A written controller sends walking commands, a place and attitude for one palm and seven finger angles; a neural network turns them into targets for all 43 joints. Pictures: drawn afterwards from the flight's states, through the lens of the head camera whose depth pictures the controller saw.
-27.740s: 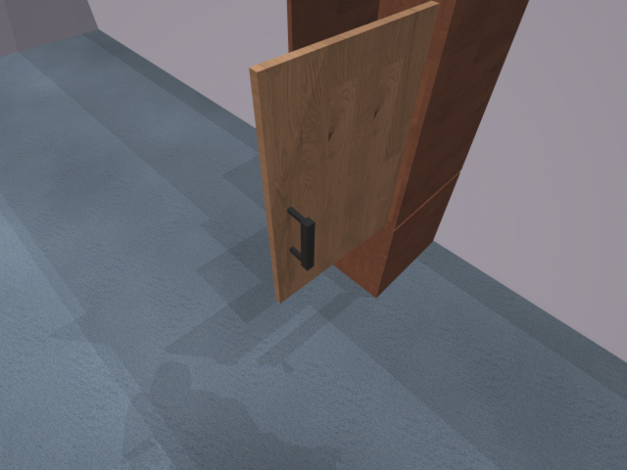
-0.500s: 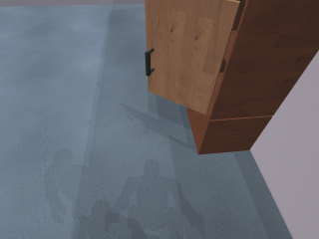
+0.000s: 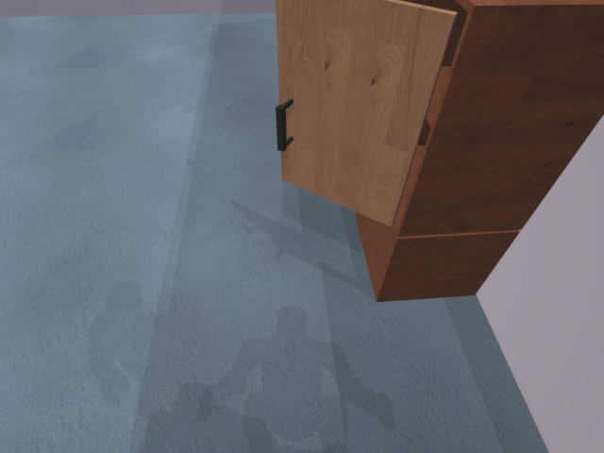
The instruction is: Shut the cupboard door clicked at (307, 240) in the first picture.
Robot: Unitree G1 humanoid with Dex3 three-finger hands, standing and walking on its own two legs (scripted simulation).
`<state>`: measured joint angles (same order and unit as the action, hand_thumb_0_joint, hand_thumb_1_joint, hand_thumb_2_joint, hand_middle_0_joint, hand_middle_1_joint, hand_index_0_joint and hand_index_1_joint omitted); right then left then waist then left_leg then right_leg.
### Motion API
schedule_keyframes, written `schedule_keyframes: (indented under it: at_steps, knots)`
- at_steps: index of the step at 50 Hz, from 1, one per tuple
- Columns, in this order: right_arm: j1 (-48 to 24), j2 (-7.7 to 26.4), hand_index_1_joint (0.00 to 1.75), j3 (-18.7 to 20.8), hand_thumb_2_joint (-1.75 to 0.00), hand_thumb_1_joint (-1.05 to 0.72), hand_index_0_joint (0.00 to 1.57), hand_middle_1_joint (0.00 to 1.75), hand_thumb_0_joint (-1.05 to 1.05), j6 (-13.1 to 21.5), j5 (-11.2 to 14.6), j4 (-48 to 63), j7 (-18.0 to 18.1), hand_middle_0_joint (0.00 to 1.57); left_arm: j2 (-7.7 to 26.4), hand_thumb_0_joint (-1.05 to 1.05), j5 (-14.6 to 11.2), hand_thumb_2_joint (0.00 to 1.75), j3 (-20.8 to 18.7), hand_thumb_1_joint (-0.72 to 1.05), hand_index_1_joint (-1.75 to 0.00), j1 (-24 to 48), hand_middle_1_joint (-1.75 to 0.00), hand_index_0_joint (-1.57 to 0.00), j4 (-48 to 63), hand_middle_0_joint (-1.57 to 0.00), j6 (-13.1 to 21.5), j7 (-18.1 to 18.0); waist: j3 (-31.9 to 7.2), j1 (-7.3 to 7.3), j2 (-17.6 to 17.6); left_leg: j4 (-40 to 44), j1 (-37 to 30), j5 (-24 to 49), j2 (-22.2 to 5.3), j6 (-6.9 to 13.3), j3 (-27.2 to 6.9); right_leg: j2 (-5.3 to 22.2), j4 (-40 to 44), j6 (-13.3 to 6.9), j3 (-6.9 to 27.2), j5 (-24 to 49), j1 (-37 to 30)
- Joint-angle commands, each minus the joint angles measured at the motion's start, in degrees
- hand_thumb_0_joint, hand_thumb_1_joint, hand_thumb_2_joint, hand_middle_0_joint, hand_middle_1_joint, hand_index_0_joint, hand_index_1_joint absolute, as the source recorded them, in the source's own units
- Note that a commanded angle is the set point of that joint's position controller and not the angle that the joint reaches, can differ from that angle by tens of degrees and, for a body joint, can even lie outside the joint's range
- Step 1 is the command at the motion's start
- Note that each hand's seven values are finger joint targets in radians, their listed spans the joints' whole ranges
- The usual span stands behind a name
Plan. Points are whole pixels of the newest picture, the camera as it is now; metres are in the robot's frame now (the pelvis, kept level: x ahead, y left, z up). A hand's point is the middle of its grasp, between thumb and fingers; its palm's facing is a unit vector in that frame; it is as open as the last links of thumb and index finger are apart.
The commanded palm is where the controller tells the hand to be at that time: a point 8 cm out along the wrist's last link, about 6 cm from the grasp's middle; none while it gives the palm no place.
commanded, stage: walk to a spot facing it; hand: left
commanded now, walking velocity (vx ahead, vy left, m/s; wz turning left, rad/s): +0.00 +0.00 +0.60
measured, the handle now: (285, 125) +0.95 +0.09 -0.11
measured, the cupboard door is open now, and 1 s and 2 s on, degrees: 53 53 53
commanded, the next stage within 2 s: turn to face it in 1.80 s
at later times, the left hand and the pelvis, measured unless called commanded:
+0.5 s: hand out of the picture -0.01 +0.26 -0.19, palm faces +0.28 -0.93 -0.25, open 7.4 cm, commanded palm none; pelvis -0.02 +0.04 -0.02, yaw +17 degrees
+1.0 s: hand out of the picture -0.07 +0.21 -0.17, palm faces +0.62 -0.75 -0.25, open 7.4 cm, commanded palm none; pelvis +0.01 +0.02 -0.01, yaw +40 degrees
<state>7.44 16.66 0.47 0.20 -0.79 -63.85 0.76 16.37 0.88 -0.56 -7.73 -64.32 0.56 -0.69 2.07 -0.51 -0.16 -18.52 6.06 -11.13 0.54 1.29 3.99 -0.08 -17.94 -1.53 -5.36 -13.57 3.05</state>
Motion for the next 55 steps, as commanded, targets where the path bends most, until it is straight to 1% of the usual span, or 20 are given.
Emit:
schedule_keyframes:
  at_steps: [1, 3, 7, 14, 15, 17, 18, 20, 23, 28, 33, 34, 36, 40, 47, 50, 52, 53, 54, 55]
  knots:
    - [2.67, 4.47, 0.3, 0.83, -0.9, -0.9, 0.2, 0.3, 0.0, -0.93, -0.06, 3.0, 0.21, 0.2, 6.51, 0.0, -0.26, 0.9, -1.99, 0.9, -0.3, -4.22, -0.3, -0.2, 2.49, -0.2, -0.58, -1.52, -2.39, 0.64, -0.32, -3.92, 3.96, 17.35, -6.73, -1.1, -6.64, 10.77, -3.38, -0.56, 4.8, 19.54, -0.58]
    - [2.62, 4.32, 0.3, 1.39, -0.9, -0.9, 0.2, 0.3, 0.0, -1.47, 0.02, 4.41, 0.04, 0.2, 7.88, 0.0, -0.07, 0.9, -2.91, 0.9, -0.3, -5.53, -0.3, -0.2, 3.53, -0.2, -0.89, -1.68, -2.43, 1.24, -2.89, -9.48, 8.36, 14.21, -4.69, -1.78, -5.18, 14.02, -3.97, -2.96, 6.04, 22.35, -2.08]
    - [0.56, 2.93, 0.3, 3.08, -0.9, -0.9, 0.2, 0.3, 0.0, -2.97, -0.16, 8.26, 0.05, 0.2, 8.34, 0.0, 0.76, 0.9, -4.13, 0.9, -0.3, -7.47, -0.3, -0.2, 6.6, -0.2, -0.94, -2.06, 0.98, 2.56, -7.6, -37.83, 20.97, -19.61, -3.05, -2.6, -3.77, 24.7, -1.97, -12.37, 9.75, 32.58, -1.55]
    - [5.15, 0.12, 0.3, 3.52, -0.9, -0.9, 0.2, 0.3, 0.0, -2.95, -0.23, 11.28, -1.75, 0.2, 8.65, 0.0, 0.84, 0.9, -5.39, 0.9, -0.3, -3.89, -0.3, -0.2, 11.56, -0.2, -1.14, -1.43, 0.6, -0.96, -6.91, -20.44, 11.33, -6.77, -3.89, -3.07, 2.55, 20.08, -11.14, -4.12, -3.51, 21.67, 6.72]
    - [8.4, 1.24, 0.3, 3.92, -0.9, -0.9, 0.2, 0.3, 0.0, -2.59, -0.52, 10.69, -1.89, 0.2, 7.77, 0.0, 0.53, 0.9, -5.38, 0.9, -0.3, -4.63, -0.3, -0.2, 11.84, -0.2, -1.34, -1.3, -1.46, -2.35, -2.43, -14.12, 4.87, 0.24, -3.82, -2.31, 1.63, 18.52, -17.61, -1.53, -5.29, 17.83, 10.2]
    - [15.77, 10.94, 0.3, 6.45, -0.9, -0.9, 0.2, 0.3, 0.0, -1.93, -1.01, 10.18, -1.17, 0.2, 2.3, 0.0, -0.02, 0.9, -4.34, 0.9, -0.3, -3.67, -0.3, -0.2, 15.7, -0.2, -2.02, -1.1, -4.71, -5.4, 22.13, -0.74, -0.65, 26.85, -24.01, 10.11, -30.99, 5.31, -41.62, 5.23, -4.2, -28.0, 26.25]
    - [17.71, 11.33, 0.3, 6.41, -0.9, -0.9, 0.2, 0.3, 0.0, -1.82, -1.0, 9.54, -0.58, 0.2, 3.36, 0.0, 0.57, 0.9, -4.16, 0.9, -0.3, 0.53, -0.3, -0.2, 17.63, -0.2, -2.47, -1.34, -4.4, -6.09, 12.16, 0.7, 2.9, 15.74, -24.56, 11.8, -33.02, 5.25, -47.45, 3.94, 2.92, -26.13, 26.75]
    - [11.81, 8.68, 0.3, 5.86, -0.9, -0.9, 0.2, 0.3, 0.0, -1.39, -1.28, 11.44, 0.27, 0.2, 2.13, 0.0, 0.4, 0.9, -4.79, 0.9, -0.3, 1.03, -0.3, -0.2, 16.67, -0.2, -2.26, -0.96, -3.25, -3.55, 11.19, 1.05, 6.3, 5.23, -19.44, 9.48, -29.07, 5.95, -49.7, 3.92, 6.17, -16.96, 29.54]
    - [8.39, 6.67, 0.3, 4.99, -0.9, -0.9, 0.2, 0.3, 0.0, -0.78, -1.06, 12.6, 0.65, 0.2, 1.7, 0.0, 0.3, 0.9, -4.77, 0.9, -0.3, -1.61, -0.3, -0.2, 15.45, -0.2, -1.8, -0.29, -5.55, -1.29, 7.15, -0.56, 4.08, 11.04, -14.42, 7.96, -22.41, 4.67, -44.89, 4.66, 6.05, -10.87, 27.49]
    - [8.27, 7.48, 0.3, 5.62, -0.9, -0.9, 0.2, 0.3, 0.0, -1.51, -1.23, 12.87, 0.31, 0.2, 1.29, 0.0, 0.21, 0.9, -4.36, 0.9, -0.3, -0.93, -0.3, -0.2, 16.87, -0.2, -2.0, -0.5, -5.62, -1.74, 7.2, -0.39, 4.82, 9.22, -12.9, 8.36, -23.93, 2.19, -33.67, 4.78, 5.32, -11.82, 23.09]
    - [4.0, 7.38, 0.3, 6.32, -0.9, -0.9, 0.2, 0.3, 0.0, -2.46, -0.86, 14.84, -0.31, 0.2, 2.53, 0.0, -0.04, 0.9, -4.65, 0.9, -0.3, -7.1, -0.3, -0.2, 16.22, -0.2, -1.65, -0.93, -5.76, 1.37, 9.08, -3.71, 14.04, 6.31, -8.4, 5.42, -24.46, -0.79, -13.99, 3.89, 3.83, -4.75, 7.02]
    - [2.63, 5.73, 0.3, 6.29, -0.9, -0.9, 0.2, 0.3, 0.0, -2.59, -0.41, 15.66, -0.5, 0.2, 4.29, 0.0, 0.09, 0.9, -5.27, 0.9, -0.3, -9.68, -0.3, -0.2, 15.84, -0.2, -1.39, -1.26, -5.55, 2.85, 5.96, -6.57, 20.45, -0.69, -5.77, 3.16, -23.23, 1.88, -6.38, 3.18, 5.77, -2.08, -0.02]
    - [2.86, 1.49, 0.3, 6.08, -0.9, -0.9, 0.2, 0.3, 0.0, -2.61, -0.34, 17.42, -1.13, 0.2, 11.64, 0.0, 1.33, 0.9, -6.13, 0.9, -0.3, -7.52, -0.3, -0.2, 17.36, -0.2, -0.96, -1.69, -1.75, 2.77, -14.6, -35.65, 31.19, -21.82, 5.38, -3.61, -7.82, 27.61, 7.36, -7.35, 29.85, -9.88, 4.0]
    - [4.66, 2.09, 0.3, 5.89, -0.9, -0.9, 0.2, 0.3, 0.0, -3.53, -0.97, 15.8, -2.49, 0.2, 5.08, 0.0, 0.77, 0.9, -4.74, 0.9, -0.3, 1.19, -0.3, -0.2, 19.25, -0.2, 0.01, -1.6, 1.05, -2.5, -9.1, -52.69, 29.13, -11.58, -2.32, -4.18, -6.94, 19.07, 2.07, -6.39, 11.69, 0.52, 9.62]
    - [-5.16, 0.25, 0.3, 4.11, -0.9, -0.9, 0.2, 0.3, 0.0, -1.94, -0.67, 18.41, -3.81, 0.2, 8.28, 0.0, 1.06, 0.9, -6.04, 0.9, -0.3, -11.39, -0.3, -0.2, 13.64, -0.2, 1.49, -0.3, 0.43, 3.86, -10.01, -29.67, 27.28, -13.68, -2.88, -3.58, 0.32, 20.76, 1.34, -5.4, 5.34, 5.0, -3.56]
    - [-5.2, -0.16, 0.3, 3.61, -0.9, -0.9, 0.2, 0.3, 0.0, -0.93, -0.42, 18.55, -3.83, 0.2, 9.33, 0.0, 1.22, 0.9, -6.58, 0.9, -0.3, -13.39, -0.3, -0.2, 12.4, -0.2, 1.65, 0.1, -0.27, 4.26, -10.49, -20.23, 21.86, -15.12, -1.98, -2.23, 2.9, 22.13, -1.58, -5.03, 3.35, 9.19, -4.7]
    - [-1.02, 0.59, 0.3, 3.56, -0.9, -0.9, 0.2, 0.3, 0.0, -0.34, -0.58, 17.42, -3.52, 0.2, 9.63, 0.0, 0.83, 0.9, -6.63, 0.9, -0.3, -12.46, -0.3, -0.2, 12.24, -0.2, 1.7, 0.34, -1.67, 1.54, -9.0, -12.26, 11.15, -10.63, -0.29, -1.3, 5.6, 20.9, -7.07, -2.94, -0.69, 12.6, -0.25]
    - [5.33, 2.77, 0.3, 4.3, -0.9, -0.9, 0.2, 0.3, 0.0, 0.06, -0.73, 15.74, -3.3, 0.2, 9.08, 0.0, 0.46, 0.9, -6.49, 0.9, -0.3, -11.07, -0.3, -0.2, 12.34, -0.2, 1.68, 0.58, -4.34, -2.02, -5.52, -5.59, -1.36, -7.26, 0.19, -0.11, 4.38, 18.32, -17.54, -0.32, -5.07, 13.6, 6.36]
    - [12.92, 10.2, 0.3, 6.1, -0.9, -0.9, 0.2, 0.3, 0.0, 0.46, -1.21, 13.8, -2.55, 0.2, 5.8, 0.0, 0.07, 0.9, -5.95, 0.9, -0.3, -10.49, -0.3, -0.2, 14.24, -0.2, 1.47, 1.2, -8.86, -6.26, 9.98, -2.37, -17.16, -7.27, -12.08, 5.11, -13.41, 12.24, -34.21, 3.62, -9.38, 0.94, 22.77]
    - [21.09, 15.42, 0.3, 7.33, -0.9, -0.9, 0.2, 0.3, 0.0, 0.39, -1.22, 11.66, -1.75, 0.2, 3.38, 0.0, 0.48, 0.9, -4.44, 0.9, -0.3, -2.9, -0.3, -0.2, 19.21, -0.2, 1.63, 1.65, -8.12, -10.59, 19.5, 1.13, -23.15, 4.33, -24.2, 12.09, -32.07, 6.08, -47.67, 5.22, -5.33, -22.07, 40.27]
